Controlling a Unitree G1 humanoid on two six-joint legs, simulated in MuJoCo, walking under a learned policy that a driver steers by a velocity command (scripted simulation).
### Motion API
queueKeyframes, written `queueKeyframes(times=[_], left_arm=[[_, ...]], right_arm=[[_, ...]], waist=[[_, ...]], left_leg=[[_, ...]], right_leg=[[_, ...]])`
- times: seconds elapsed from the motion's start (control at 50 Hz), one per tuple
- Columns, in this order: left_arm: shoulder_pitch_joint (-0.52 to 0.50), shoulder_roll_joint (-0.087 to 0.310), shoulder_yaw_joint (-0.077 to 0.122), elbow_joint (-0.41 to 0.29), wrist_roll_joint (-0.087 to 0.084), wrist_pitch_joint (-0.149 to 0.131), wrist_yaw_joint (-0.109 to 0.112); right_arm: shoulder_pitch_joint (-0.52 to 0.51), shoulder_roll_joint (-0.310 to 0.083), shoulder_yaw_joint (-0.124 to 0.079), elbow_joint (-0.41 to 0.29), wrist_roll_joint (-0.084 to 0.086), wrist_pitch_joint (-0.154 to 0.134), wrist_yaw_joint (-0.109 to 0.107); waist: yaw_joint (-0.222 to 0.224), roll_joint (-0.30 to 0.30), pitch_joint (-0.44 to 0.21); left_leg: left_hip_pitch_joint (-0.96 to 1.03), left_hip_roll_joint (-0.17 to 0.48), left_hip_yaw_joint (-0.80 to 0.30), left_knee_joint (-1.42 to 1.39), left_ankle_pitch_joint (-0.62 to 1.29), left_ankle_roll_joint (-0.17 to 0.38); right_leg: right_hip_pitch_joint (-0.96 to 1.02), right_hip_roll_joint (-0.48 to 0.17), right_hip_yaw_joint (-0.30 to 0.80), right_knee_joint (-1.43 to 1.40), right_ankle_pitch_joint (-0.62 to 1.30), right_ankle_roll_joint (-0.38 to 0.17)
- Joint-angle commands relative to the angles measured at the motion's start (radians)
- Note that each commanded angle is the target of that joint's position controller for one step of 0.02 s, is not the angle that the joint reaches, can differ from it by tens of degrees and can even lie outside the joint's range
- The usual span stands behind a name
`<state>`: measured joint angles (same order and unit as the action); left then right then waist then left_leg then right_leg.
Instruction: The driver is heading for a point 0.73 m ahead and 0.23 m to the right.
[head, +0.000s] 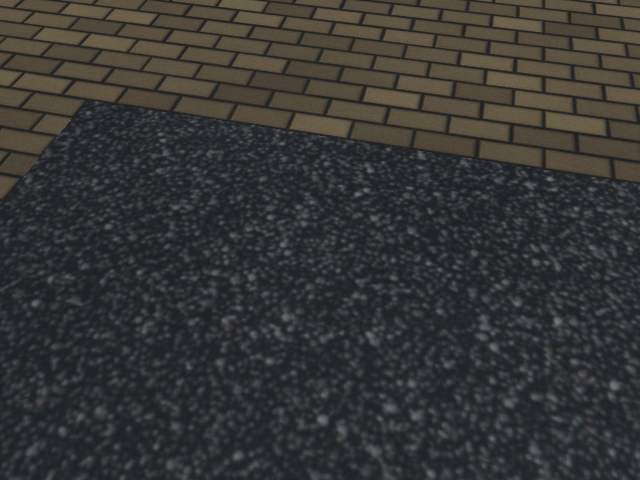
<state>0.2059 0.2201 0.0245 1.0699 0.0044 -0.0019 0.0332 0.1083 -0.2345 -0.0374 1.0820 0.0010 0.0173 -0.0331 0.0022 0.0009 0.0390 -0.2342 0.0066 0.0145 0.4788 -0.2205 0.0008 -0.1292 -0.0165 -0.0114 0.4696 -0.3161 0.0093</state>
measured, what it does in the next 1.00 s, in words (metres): walks ahead: right foot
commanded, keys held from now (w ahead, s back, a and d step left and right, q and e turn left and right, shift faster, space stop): no key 0.06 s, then w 0.64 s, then w+e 0.30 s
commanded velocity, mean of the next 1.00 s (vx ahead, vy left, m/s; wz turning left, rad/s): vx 0.35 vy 0.00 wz -0.08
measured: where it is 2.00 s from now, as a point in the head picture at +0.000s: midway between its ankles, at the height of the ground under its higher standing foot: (374, 347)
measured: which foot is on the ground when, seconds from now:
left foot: down 0.00-0.80, up 0.82-1.00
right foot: down 0.00-0.34, up 0.36-0.76, down 0.78-1.00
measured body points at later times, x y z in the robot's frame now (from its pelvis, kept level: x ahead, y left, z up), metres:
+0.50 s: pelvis +0.10 +0.03 +0.01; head +0.11 +0.04 +0.45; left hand +0.19 +0.29 -0.14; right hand +0.05 -0.21 -0.14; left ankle +0.03 +0.12 -0.74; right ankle +0.10 -0.11 -0.65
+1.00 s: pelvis +0.38 -0.04 +0.00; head +0.40 -0.04 +0.45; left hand +0.45 +0.22 -0.13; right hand +0.48 -0.32 -0.12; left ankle +0.43 +0.13 -0.66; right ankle +0.41 -0.11 -0.74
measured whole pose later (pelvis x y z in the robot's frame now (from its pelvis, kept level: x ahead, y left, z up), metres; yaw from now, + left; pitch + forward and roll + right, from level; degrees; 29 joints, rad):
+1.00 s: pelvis +0.38 -0.04 +0.00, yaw -6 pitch +0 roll -1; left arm 0.27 0.23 0.06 0.96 0.00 -0.09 -0.03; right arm 0.15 -0.27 -0.06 0.93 0.00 -0.12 -0.02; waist 0.04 0.03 0.04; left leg -0.57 0.10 -0.06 1.06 -0.27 0.02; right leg -0.22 0.11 0.01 0.35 -0.13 -0.10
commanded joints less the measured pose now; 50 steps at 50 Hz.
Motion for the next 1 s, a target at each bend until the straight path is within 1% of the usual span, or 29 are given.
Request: queueKeyframes(times=[0.02,0.08,0.12,0.16,0.24,0.28,0.3,0.32,0.34,0.36,0.38,0.4,0.42,0.46,0.5,0.58,0.66,0.72,0.74,0.76,0.78,0.8,0.82,0.84,0.86,0.88,0.92,0.94,1.0], left_arm=[[0.045,0.104,0.016,-0.014,0.001,-0.005,0.004],[0.072,0.095,0.014,0.003,0.000,-0.003,0.007],[0.073,0.119,0.024,0.000,-0.011,0.000,0.012],[0.083,0.135,0.031,-0.016,-0.017,-0.009,0.016],[0.171,0.191,0.056,-0.001,-0.033,-0.050,0.006],[0.104,0.167,0.050,-0.028,-0.036,-0.062,-0.003],[0.058,0.159,0.048,-0.047,-0.036,-0.062,-0.008],[0.004,0.151,0.045,-0.075,-0.034,-0.066,-0.012],[-0.021,0.087,0.029,-0.115,-0.028,-0.079,-0.013],[-0.039,0.083,0.029,-0.143,-0.032,-0.097,-0.008],[-0.034,0.112,0.038,-0.143,-0.052,-0.108,-0.015],[-0.014,0.099,0.036,-0.130,-0.060,-0.114,-0.025],[-0.011,0.097,0.040,-0.124,-0.055,-0.118,-0.029],[-0.031,0.112,0.056,-0.127,-0.037,-0.113,-0.036],[-0.055,0.081,0.053,-0.136,-0.031,-0.099,-0.044],[-0.246,0.035,0.029,-0.215,-0.029,-0.091,-0.049],[-0.343,0.059,0.024,-0.258,-0.037,-0.090,-0.067],[-0.306,0.103,0.039,-0.266,-0.038,-0.097,-0.081],[-0.239,0.130,0.052,-0.250,-0.036,-0.096,-0.081],[-0.102,0.163,0.074,-0.209,-0.037,-0.091,-0.079],[0.054,0.200,0.095,-0.162,-0.039,-0.082,-0.075],[0.194,0.286,0.117,-0.139,-0.022,-0.076,-0.069],[0.217,0.270,0.107,-0.129,-0.025,-0.070,-0.070],[0.134,0.210,0.085,-0.141,-0.026,-0.080,-0.073],[0.047,0.175,0.075,-0.167,-0.020,-0.089,-0.073],[-0.028,0.147,0.064,-0.184,-0.011,-0.100,-0.078],[-0.087,0.113,0.051,-0.202,0.002,-0.108,-0.079],[-0.081,0.122,0.052,-0.204,-0.003,-0.106,-0.076],[-0.007,0.173,0.063,-0.197,-0.012,-0.105,-0.048]], right_arm=[[-0.002,-0.108,-0.018,-0.019,0.000,-0.006,-0.004],[0.016,-0.096,-0.015,0.000,0.000,-0.004,-0.005],[0.022,-0.107,-0.023,0.007,0.010,-0.002,-0.006],[0.002,-0.106,-0.024,-0.007,0.010,-0.018,-0.004],[-0.038,-0.047,-0.016,-0.041,0.023,-0.081,0.026],[0.032,-0.045,-0.017,-0.025,0.033,-0.100,0.039],[0.122,-0.056,-0.026,0.009,0.036,-0.104,0.039],[0.234,-0.097,-0.042,0.049,0.030,-0.105,0.037],[0.372,-0.208,-0.075,0.084,0.030,-0.108,0.036],[0.460,-0.230,-0.073,0.094,0.017,-0.119,0.050],[0.374,-0.154,-0.044,0.072,0.005,-0.133,0.049],[0.313,-0.111,-0.031,0.044,0.006,-0.140,0.051],[0.275,-0.101,-0.023,0.028,0.007,-0.142,0.055],[0.267,-0.060,-0.004,0.018,0.002,-0.130,0.053],[0.308,-0.069,0.000,0.021,-0.003,-0.117,0.040],[0.319,-0.124,-0.006,0.002,-0.006,-0.106,0.014],[0.383,-0.134,-0.017,0.017,0.012,-0.105,0.011],[0.355,-0.156,-0.031,0.008,0.012,-0.096,0.009],[0.341,-0.171,-0.038,0.002,0.008,-0.090,0.008],[0.327,-0.169,-0.039,-0.005,0.001,-0.079,0.007],[0.324,-0.156,-0.034,-0.016,-0.006,-0.075,0.006],[0.410,-0.064,-0.008,-0.044,-0.020,-0.085,0.017],[0.420,-0.005,0.014,-0.042,-0.006,-0.122,0.033],[0.310,-0.084,-0.007,-0.081,0.026,-0.156,0.043],[0.212,-0.124,-0.014,-0.119,0.044,-0.175,0.042],[0.172,-0.129,-0.020,-0.128,0.035,-0.182,0.033],[0.196,-0.128,-0.035,-0.131,0.010,-0.162,0.017],[0.200,-0.114,-0.036,-0.140,0.006,-0.149,0.013],[0.097,-0.111,-0.041,-0.190,-0.011,-0.127,0.000]], waist=[[-0.001,-0.009,-0.035],[0.000,-0.010,-0.050],[-0.002,-0.032,0.001],[0.010,-0.046,0.086],[0.029,-0.186,0.142],[-0.028,-0.161,0.141],[-0.074,-0.137,0.118],[-0.118,-0.066,0.082],[-0.150,0.202,0.023],[-0.167,0.304,-0.034],[-0.108,0.154,0.009],[-0.076,0.105,0.028],[-0.055,0.064,0.045],[-0.038,0.069,0.049],[-0.040,0.077,0.045],[-0.067,0.069,0.095],[-0.075,0.084,0.125],[-0.016,0.096,0.070],[0.023,0.119,0.006],[0.095,0.124,-0.081],[0.163,0.111,-0.168],[0.137,-0.097,-0.315],[0.111,-0.251,-0.427],[0.113,-0.196,-0.294],[0.091,-0.127,-0.175],[0.048,-0.021,-0.098],[-0.023,-0.022,-0.074],[-0.036,-0.034,-0.063],[-0.024,-0.041,-0.004]], left_leg=[[0.097,0.034,-0.032,-0.046,0.227,0.034],[0.100,0.020,-0.017,-0.048,0.104,0.034],[0.030,-0.015,0.012,-0.014,-0.250,0.045],[-0.091,-0.014,0.001,0.015,-0.404,0.059],[-0.244,-0.001,0.036,0.261,-0.196,0.064],[-0.151,0.009,0.037,0.151,-0.203,0.094],[0.008,-0.011,0.048,0.042,-0.170,0.101],[0.181,0.016,-0.028,-0.025,-0.111,0.111],[0.357,0.190,-0.356,-0.175,-0.196,0.203],[0.449,0.367,-0.716,-0.303,-0.190,0.311],[0.422,0.387,-0.680,-0.279,-0.165,0.301],[0.394,0.346,-0.556,-0.270,-0.120,0.266],[0.365,0.311,-0.450,-0.280,-0.066,0.235],[0.302,0.242,-0.277,-0.301,0.128,0.184],[0.276,0.213,-0.195,-0.322,0.238,0.183],[0.162,0.181,-0.102,-0.380,0.260,0.182],[0.206,0.219,-0.073,-0.398,0.269,0.179],[0.328,0.253,-0.034,-0.293,0.532,0.149],[0.355,0.254,-0.009,-0.204,0.723,0.135],[0.338,0.227,0.031,-0.031,0.864,0.112],[0.213,0.191,0.060,0.190,0.820,0.080],[-0.159,0.079,0.081,0.577,0.431,0.026],[-0.365,-0.073,-0.030,0.859,-0.287,0.000],[-0.491,-0.011,-0.131,0.951,-0.272,0.036],[-0.514,0.034,-0.114,0.933,-0.194,0.057],[-0.467,0.077,-0.106,0.850,-0.117,0.062],[-0.332,0.126,-0.114,0.722,-0.067,0.056],[-0.311,0.130,-0.110,0.669,-0.073,0.046],[-0.346,0.122,-0.083,0.480,0.027,-0.005]], right_leg=[[-0.084,-0.028,0.018,-0.085,0.220,-0.016],[-0.080,-0.018,0.007,-0.096,0.098,-0.019],[-0.133,-0.014,0.023,-0.101,-0.218,-0.057],[-0.177,-0.060,0.098,-0.134,-0.419,-0.100],[-0.101,-0.295,0.426,-0.279,-0.475,-0.232],[-0.136,-0.272,0.360,-0.225,-0.334,-0.206],[-0.205,-0.213,0.271,-0.163,-0.250,-0.166],[-0.302,-0.137,0.166,-0.018,-0.067,-0.121],[-0.480,0.017,-0.032,0.335,0.011,-0.038],[-0.634,0.070,0.015,0.615,-0.229,-0.020],[-0.715,0.004,0.100,0.764,-0.216,-0.048],[-0.735,-0.037,0.104,0.804,-0.126,-0.074],[-0.745,-0.073,0.088,0.775,-0.037,-0.087],[-0.675,-0.112,0.057,0.668,0.070,-0.081],[-0.644,-0.108,0.018,0.584,0.121,-0.051],[-0.560,-0.067,-0.033,0.266,0.276,-0.016],[-0.498,-0.042,-0.039,0.117,0.344,-0.042],[-0.423,-0.015,-0.043,0.069,0.296,-0.092],[-0.323,0.018,-0.067,0.086,0.270,-0.113],[-0.153,0.057,-0.091,0.099,0.251,-0.139],[0.083,0.042,-0.055,0.108,0.243,-0.172],[0.465,-0.191,0.352,0.087,0.098,-0.305],[0.572,-0.349,0.822,-0.167,-0.122,-0.408],[0.478,-0.311,0.784,-0.223,-0.170,-0.354],[0.327,-0.279,0.634,-0.233,-0.084,-0.319],[0.152,-0.238,0.511,-0.255,0.053,-0.302],[-0.035,-0.176,0.387,-0.287,0.176,-0.282],[-0.080,-0.165,0.363,-0.303,0.183,-0.286],[-0.169,-0.145,0.310,-0.347,0.157,-0.295]])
